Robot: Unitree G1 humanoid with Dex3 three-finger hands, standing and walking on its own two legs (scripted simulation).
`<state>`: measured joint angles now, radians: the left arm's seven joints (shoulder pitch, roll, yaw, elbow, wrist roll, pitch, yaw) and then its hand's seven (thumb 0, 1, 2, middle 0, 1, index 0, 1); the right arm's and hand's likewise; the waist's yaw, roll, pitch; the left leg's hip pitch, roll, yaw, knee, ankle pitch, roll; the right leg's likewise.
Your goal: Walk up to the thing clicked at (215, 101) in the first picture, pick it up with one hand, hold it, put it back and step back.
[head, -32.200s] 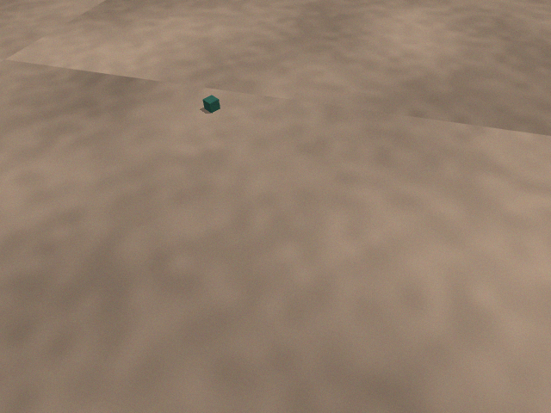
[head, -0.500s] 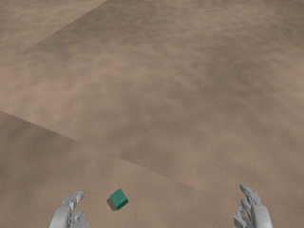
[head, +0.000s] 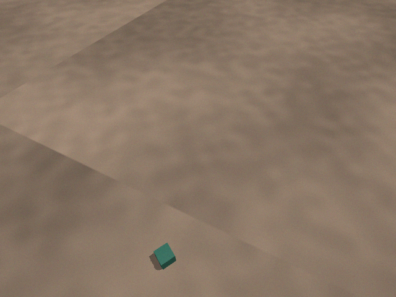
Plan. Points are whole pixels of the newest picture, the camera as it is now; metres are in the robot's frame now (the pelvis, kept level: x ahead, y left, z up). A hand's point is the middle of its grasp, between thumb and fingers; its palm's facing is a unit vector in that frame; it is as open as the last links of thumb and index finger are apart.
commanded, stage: stand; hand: left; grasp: from above
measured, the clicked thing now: (165, 256) +0.42 +0.20 -0.73
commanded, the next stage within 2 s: none
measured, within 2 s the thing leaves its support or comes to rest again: neither
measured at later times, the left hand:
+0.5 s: hand out of the picture +0.03 +0.24 -0.15, palm faces +0.04 -0.94 -0.34, open 7.4 cm
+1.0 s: hand out of the picture +0.07 +0.23 -0.14, palm faces +0.03 -0.94 -0.33, open 7.4 cm
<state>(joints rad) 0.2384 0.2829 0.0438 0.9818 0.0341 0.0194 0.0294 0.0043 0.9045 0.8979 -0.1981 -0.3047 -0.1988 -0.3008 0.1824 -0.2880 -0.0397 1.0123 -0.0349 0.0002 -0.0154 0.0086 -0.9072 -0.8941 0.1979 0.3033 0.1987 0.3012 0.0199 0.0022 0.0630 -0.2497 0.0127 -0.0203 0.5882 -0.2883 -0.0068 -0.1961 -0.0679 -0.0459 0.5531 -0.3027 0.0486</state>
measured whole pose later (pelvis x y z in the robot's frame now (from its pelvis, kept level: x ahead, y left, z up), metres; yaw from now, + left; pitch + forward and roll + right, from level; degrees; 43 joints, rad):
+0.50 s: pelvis -0.01 -0.01 +0.01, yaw +1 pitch -5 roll +0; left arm 0.18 0.30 0.04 1.14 0.03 0.00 0.02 0.00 0.90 0.90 -0.20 -0.30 -0.20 -0.30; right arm 0.15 -0.31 -0.03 1.12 -0.02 0.01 -0.01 0.01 -0.91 -0.89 0.20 0.30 0.20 0.30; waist 0.01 0.02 0.07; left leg -0.14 0.02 -0.03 0.40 -0.18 -0.02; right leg -0.09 -0.06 -0.06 0.38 -0.20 0.04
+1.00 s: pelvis +0.01 -0.02 +0.02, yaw +0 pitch -3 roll +0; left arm 0.11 0.31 0.04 1.15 0.01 0.00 0.01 0.00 0.90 0.90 -0.20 -0.30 -0.20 -0.30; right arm 0.12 -0.32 -0.01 1.14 -0.02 0.00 -0.01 0.01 -0.91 -0.89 0.20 0.30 0.20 0.30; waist 0.00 0.02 0.08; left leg -0.12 0.03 -0.03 0.36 -0.18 -0.03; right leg -0.08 -0.05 -0.06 0.34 -0.21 0.03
